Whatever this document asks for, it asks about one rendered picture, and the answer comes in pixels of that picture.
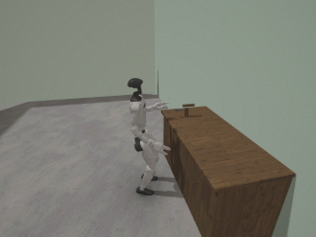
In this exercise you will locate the left robot thigh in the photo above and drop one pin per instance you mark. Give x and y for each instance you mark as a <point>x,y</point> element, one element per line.
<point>150,136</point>

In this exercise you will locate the robot left forearm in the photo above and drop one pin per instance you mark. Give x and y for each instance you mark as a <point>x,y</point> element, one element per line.
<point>150,108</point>

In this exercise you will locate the humanoid robot torso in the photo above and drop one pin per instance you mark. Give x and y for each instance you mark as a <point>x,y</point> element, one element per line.
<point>141,120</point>

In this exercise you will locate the right robot hand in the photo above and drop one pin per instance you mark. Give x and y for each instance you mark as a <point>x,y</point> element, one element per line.
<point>157,146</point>

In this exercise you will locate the counter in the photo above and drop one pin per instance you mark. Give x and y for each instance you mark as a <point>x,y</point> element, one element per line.
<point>232,186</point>

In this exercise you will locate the robot right forearm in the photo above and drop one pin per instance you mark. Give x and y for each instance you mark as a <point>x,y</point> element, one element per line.
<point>141,136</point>

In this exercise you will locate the left robot hand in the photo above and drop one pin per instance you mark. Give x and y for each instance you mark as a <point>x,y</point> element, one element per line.
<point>157,106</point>

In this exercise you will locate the robot right upper arm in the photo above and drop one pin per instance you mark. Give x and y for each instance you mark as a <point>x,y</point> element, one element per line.
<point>134,111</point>

